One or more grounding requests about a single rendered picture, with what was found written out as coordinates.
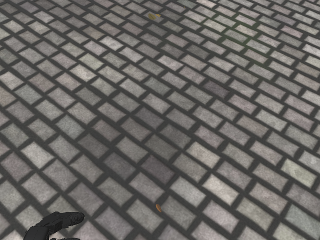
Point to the robot left hand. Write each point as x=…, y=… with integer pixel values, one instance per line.
x=52, y=224

